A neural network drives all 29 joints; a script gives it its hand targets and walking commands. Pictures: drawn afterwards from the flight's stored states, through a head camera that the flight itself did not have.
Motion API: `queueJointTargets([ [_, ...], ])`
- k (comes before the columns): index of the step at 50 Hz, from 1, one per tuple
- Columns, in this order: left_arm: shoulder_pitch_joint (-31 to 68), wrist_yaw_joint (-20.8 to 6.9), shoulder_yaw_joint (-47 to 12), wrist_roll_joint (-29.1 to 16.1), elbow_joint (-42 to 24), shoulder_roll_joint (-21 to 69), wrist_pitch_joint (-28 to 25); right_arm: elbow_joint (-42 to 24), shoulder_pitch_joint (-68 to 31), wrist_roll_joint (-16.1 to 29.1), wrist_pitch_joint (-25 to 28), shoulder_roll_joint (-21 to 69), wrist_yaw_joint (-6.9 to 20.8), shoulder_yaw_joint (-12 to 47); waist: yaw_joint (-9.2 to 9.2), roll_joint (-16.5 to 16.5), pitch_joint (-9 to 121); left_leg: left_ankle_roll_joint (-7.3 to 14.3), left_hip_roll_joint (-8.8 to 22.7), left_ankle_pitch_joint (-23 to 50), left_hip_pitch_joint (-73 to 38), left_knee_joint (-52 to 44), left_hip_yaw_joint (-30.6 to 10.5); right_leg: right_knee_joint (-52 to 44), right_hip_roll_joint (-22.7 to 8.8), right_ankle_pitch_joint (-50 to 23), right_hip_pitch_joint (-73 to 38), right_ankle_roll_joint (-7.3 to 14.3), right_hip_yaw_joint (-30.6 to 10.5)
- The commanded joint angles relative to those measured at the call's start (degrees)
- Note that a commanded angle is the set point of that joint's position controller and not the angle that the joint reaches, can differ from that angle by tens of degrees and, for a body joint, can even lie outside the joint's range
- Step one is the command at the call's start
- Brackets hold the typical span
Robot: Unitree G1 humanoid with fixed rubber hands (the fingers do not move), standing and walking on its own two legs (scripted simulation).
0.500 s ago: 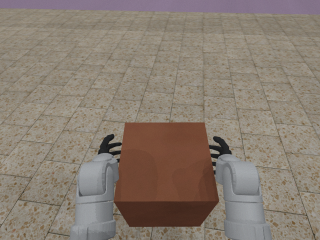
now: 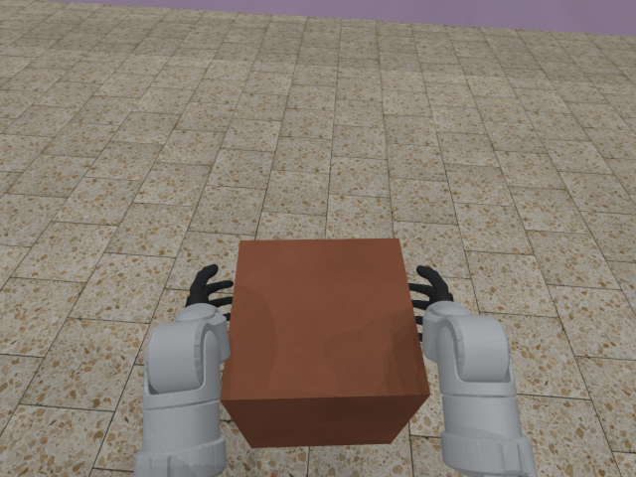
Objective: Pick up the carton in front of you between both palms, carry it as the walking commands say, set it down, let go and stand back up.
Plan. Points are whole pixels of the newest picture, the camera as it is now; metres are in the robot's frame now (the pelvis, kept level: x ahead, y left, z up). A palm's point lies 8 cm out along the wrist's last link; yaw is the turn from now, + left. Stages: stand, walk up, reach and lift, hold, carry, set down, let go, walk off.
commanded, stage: carry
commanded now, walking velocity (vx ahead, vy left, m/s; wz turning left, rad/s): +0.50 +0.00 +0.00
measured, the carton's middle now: (320, 349) +0.30 +0.00 -0.04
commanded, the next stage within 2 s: none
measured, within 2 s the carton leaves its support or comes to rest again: neither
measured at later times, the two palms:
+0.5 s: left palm (252, 151) +0.60 +0.11 +0.08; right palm (413, 153) +0.61 -0.18 +0.06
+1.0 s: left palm (239, 65) +0.94 +0.16 +0.07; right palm (363, 68) +0.93 -0.12 +0.07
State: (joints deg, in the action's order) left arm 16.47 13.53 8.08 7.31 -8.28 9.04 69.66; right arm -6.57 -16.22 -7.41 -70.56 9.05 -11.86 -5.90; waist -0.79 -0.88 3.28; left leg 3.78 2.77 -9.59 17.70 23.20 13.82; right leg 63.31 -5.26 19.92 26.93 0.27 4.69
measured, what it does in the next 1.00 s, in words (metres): walks ahead: right foot, then left foot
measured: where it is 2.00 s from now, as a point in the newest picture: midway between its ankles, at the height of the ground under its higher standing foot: (308, 211)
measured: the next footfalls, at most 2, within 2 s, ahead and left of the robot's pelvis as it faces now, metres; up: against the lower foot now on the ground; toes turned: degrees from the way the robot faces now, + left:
right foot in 0.30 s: +0.38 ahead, -0.13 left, +0.00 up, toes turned -10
left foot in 0.78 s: +0.69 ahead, +0.09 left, +0.00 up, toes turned +14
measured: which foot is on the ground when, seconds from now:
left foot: down 0.00-0.30, up 0.32-0.76, down 0.78-1.00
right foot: up 0.00-0.28, down 0.30-0.82, up 0.84-1.00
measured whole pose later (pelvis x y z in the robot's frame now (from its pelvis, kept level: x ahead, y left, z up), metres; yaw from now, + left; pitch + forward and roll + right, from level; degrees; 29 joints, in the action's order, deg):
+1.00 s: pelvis +0.64 +0.01 +0.00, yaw +0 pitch +4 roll -1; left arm 17.5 13.9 7.9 7.0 -10.3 9.3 69.2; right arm -9.1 -16.8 -7.0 -70.3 9.2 -12.8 -6.3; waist -0.6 -0.6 0.7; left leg 4.4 1.6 -9.5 14.2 19.2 13.7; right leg 59.1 -5.6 16.7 30.3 0.1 4.6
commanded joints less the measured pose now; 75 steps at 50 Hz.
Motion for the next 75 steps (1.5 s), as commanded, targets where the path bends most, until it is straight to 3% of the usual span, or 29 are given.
queueJointTargets([
  [1, 28.1, -23.8, -40.0, -26.2, -3.1, 63.0, -1.1, -9.2, -32.9, 27.5, 2.9, 62.5, 22.5, 37.4, -0.04, 7.9, 19.5, 3.3, 15.3, 5.9, -21.2, -12.4, -15.5, -5.9, -2.4, -4.9, 8.0, -0.3, -1.2],
  [8, 25.3, -22.6, -40.9, -25.6, -5.8, 60.4, -0.3, -11.2, -28.6, 26.4, 2.0, 58.5, 21.8, 37.2, -0.56, 9.5, 14.3, 3.1, 11.9, 16.8, -25.0, -12.0, -7.4, -28.8, 0.3, -14.5, 7.6, -1.1, 4.9],
  [12, 24.9, -23.3, -40.3, -25.6, -4.2, 58.0, 1.2, -9.2, -27.1, 24.8, 0.8, 56.6, 21.3, 36.8, -0.67, 10.2, 12.1, 1.0, 11.5, 22.6, -25.9, -7.9, -5.0, -36.3, 1.9, -17.9, 1.7, 0.5, 7.2],
  [14, 24.2, -23.7, -39.5, -25.3, -2.3, 57.5, 1.7, -8.4, -27.7, 24.8, 0.3, 56.3, 21.3, 37.1, 0.59, 8.2, 14.0, -1.4, 9.2, 28.0, -22.0, 2.6, -0.9, -41.0, 5.2, -16.6, -11.3, 1.1, 11.4],
  [15, 23.7, -23.9, -38.9, -25.1, -1.2, 57.2, 1.7, -7.9, -28.2, 24.9, 0.1, 55.8, 21.3, 37.3, 1.44, 5.5, 17.4, -3.0, 7.7, 23.4, -14.8, 11.9, -0.1, -39.6, 3.8, -13.1, -23.5, 1.5, 9.6],
  [16, 23.2, -24.1, -38.1, -24.6, -0.3, 56.4, 1.8, -7.9, -29.3, 25.0, -0.2, 55.5, 21.5, 37.6, 2.52, -4.2, 21.4, -5.1, 4.8, 8.1, -3.2, 26.5, -0.2, -43.3, -8.8, -6.6, -34.3, 4.0, -8.5],
  [17, 23.8, -24.3, -37.8, -23.9, 1.9, 56.8, 1.2, -9.1, -32.1, 25.7, -0.7, 56.3, 21.5, 38.5, 2.63, -18.3, 22.9, -6.8, -3.0, -16.1, 16.3, 40.1, -4.3, -48.0, -19.6, -6.9, -46.7, 11.9, -30.0],
  [18, 23.0, -24.4, -37.1, -24.3, 2.0, 57.9, 1.0, -8.5, -32.5, 25.7, -0.5, 56.4, 21.6, 38.7, 2.20, -15.7, 21.5, -4.8, -0.8, -18.5, 21.8, 47.5, -11.0, -49.0, -20.2, -13.1, -45.2, 12.7, -30.1],
  [21, 26.4, -24.5, -37.0, -24.9, -0.7, 61.8, 0.0, -9.6, -35.3, 27.2, 0.9, 60.0, 21.9, 39.2, 1.61, -2.2, 19.6, -2.6, 5.1, -10.3, 20.7, 43.9, -14.0, -48.6, -15.8, -24.4, -35.7, 9.0, -15.7],
  [23, 27.8, -24.5, -37.4, -25.8, -2.9, 62.7, -0.4, -10.0, -34.9, 27.3, 1.6, 61.6, 21.6, 39.1, 1.47, -4.0, 20.6, -3.1, 4.8, -7.0, 17.7, 38.4, -12.1, -50.4, -14.0, -21.9, -33.5, 7.4, -9.6],
  [27, 26.9, -24.7, -37.7, -26.4, -5.1, 61.5, -0.4, -11.6, -32.6, 26.2, 2.5, 61.7, 20.2, 39.3, 1.45, -5.8, 18.2, -4.6, 4.1, -2.3, 20.0, 27.0, -8.6, -52.8, -12.1, -21.5, -34.0, 8.3, -3.7],
  [35, 22.5, -24.1, -37.7, -24.1, -3.4, 57.6, 1.3, -10.5, -29.4, 25.9, 0.2, 58.2, 20.4, 39.2, 2.02, -7.7, 11.3, -3.4, 0.2, 9.5, 14.9, 5.7, -2.2, -50.0, -8.4, -36.4, -36.9, 5.4, 4.2],
  [38, 23.0, -24.2, -38.0, -23.9, -1.5, 57.6, 1.5, -8.1, -29.5, 26.0, -0.4, 58.0, 21.3, 38.6, 0.83, -7.4, 13.6, -2.3, -3.4, 9.3, -0.1, -0.2, 2.1, -37.9, -6.7, -47.0, -34.7, 2.4, 8.8],
  [39, 23.6, -24.3, -38.2, -23.9, -1.3, 57.6, 1.5, -7.2, -29.1, 25.8, -0.3, 57.8, 21.6, 38.1, -0.08, -4.7, 16.9, -2.1, -3.5, 6.4, -12.0, -0.4, 2.3, -28.3, -4.9, -42.5, -28.3, 1.0, 9.9],
  [40, 24.3, -24.4, -38.3, -23.9, -1.0, 57.3, 1.5, -6.5, -28.5, 25.6, -0.3, 57.5, 21.8, 37.7, -1.06, 1.7, 21.3, -1.1, 7.4, 1.0, -23.7, -0.8, -12.0, -15.3, -3.6, -24.8, -18.4, -0.7, 8.4],
  [41, 26.3, -24.5, -38.9, -24.1, -2.2, 58.3, 1.8, -4.2, -29.3, 24.7, 0.5, 57.4, 22.0, 37.2, -0.71, 17.6, 25.0, 7.7, 21.5, -4.9, -37.7, -5.8, -37.9, 0.3, 4.1, -0.7, 1.5, -2.7, 5.0],
  [42, 27.3, -24.6, -39.0, -24.4, -2.0, 57.9, 1.6, -3.9, -28.2, 25.3, 0.9, 59.0, 22.2, 37.0, -0.73, 17.1, 23.2, 9.6, 22.5, 0.9, -36.6, -10.0, -42.2, 8.6, 4.5, 7.6, 9.2, -1.5, -1.7],
  [45, 30.4, -24.6, -39.7, -26.2, -3.5, 61.2, 0.2, -7.6, -32.6, 26.4, 2.0, 62.0, 22.2, 36.8, -0.37, 3.4, 20.7, 5.9, 18.4, 15.0, -27.1, -8.1, -25.3, 6.2, -2.2, 0.2, 9.9, 1.2, -5.0],
  [49, 27.7, -23.7, -39.7, -26.2, -4.1, 62.9, -0.9, -10.3, -32.7, 27.2, 2.7, 62.4, 22.0, 37.2, -0.07, 7.0, 20.4, 4.1, 15.1, 9.7, -23.6, -12.1, -15.5, -6.1, -2.1, -4.7, 7.3, -0.3, -1.6],
  [54, 26.1, -22.6, -40.4, -25.5, -6.1, 61.5, -0.6, -11.8, -30.1, 26.8, 2.1, 59.5, 21.9, 37.1, -0.36, 8.3, 16.0, 4.1, 12.1, 16.7, -26.2, -12.2, -9.2, -22.3, -0.8, -11.1, 9.8, -1.6, 2.8],
  [59, 24.9, -22.9, -40.4, -25.3, -4.4, 58.8, 1.1, -9.4, -27.3, 25.0, 0.6, 56.9, 21.5, 36.3, -0.65, 9.7, 11.6, 2.1, 10.9, 25.4, -27.5, -10.1, -5.3, -33.5, 2.0, -18.1, 6.0, -0.1, 6.7],
  [63, 24.8, -23.7, -39.1, -25.1, -1.5, 58.1, 1.8, -7.7, -28.5, 25.0, -0.2, 56.5, 21.6, 36.9, 1.02, 8.0, 15.2, -2.2, 8.0, 34.8, -21.1, 7.3, 0.4, -40.3, 6.8, -16.2, -16.7, 1.6, 12.1],
  [64, 24.4, -23.9, -38.5, -24.9, -0.8, 57.9, 1.8, -7.4, -29.7, 25.1, -0.3, 56.0, 21.7, 37.0, 2.47, 4.1, 19.2, -3.7, 7.0, 21.5, -11.3, 18.6, -0.5, -40.2, 0.5, -12.0, -29.5, 2.2, 4.5],
  [65, 25.0, -24.1, -37.8, -23.9, 1.0, 57.3, 1.4, -8.3, -31.9, 25.7, -0.8, 56.9, 21.7, 37.9, 2.86, -10.9, 25.1, -6.4, 0.7, 4.8, 6.8, 36.8, -2.4, -43.7, -16.1, -4.9, -44.4, 10.6, -22.5],
  [66, 23.7, -24.2, -37.5, -24.1, 2.3, 58.6, 1.1, -8.4, -33.1, 25.8, -0.8, 56.4, 21.9, 38.0, 2.83, -16.2, 23.2, -5.9, -3.7, -17.4, 18.7, 46.4, -8.0, -49.5, -19.6, -13.2, -46.4, 14.0, -33.1],
  [67, 24.7, -24.3, -37.2, -24.6, 1.0, 59.7, 0.8, -8.0, -33.8, 26.1, -0.3, 57.8, 22.0, 38.5, 2.09, -12.4, 22.0, -3.9, -0.2, -17.3, 21.6, 51.6, -12.7, -47.9, -18.8, -20.7, -44.8, 13.3, -26.8],
  [69, 26.4, -24.5, -37.2, -25.2, -0.6, 62.1, 0.0, -8.9, -35.0, 26.9, 0.9, 60.3, 22.0, 38.6, 1.68, -2.3, 20.1, -2.7, 4.3, -11.5, 20.5, 47.2, -14.2, -47.0, -15.7, -28.8, -37.3, 9.4, -16.2],
  [71, 28.1, -24.6, -37.2, -25.9, -2.8, 63.1, -0.4, -9.8, -35.1, 27.1, 1.7, 61.9, 21.5, 38.8, 1.41, -3.9, 20.7, -3.2, 4.8, -7.1, 16.8, 40.5, -12.6, -49.4, -13.4, -24.9, -33.5, 6.5, -9.4],
  [75, 26.4, -25.1, -36.9, -26.3, -4.4, 62.0, -0.7, -11.2, -32.4, 26.1, 2.9, 62.4, 20.1, 39.4, 1.39, -6.7, 18.9, -4.7, 4.0, -2.6, 19.5, 30.2, -8.8, -52.0, -11.7, -24.4, -34.2, 7.6, -3.7],
])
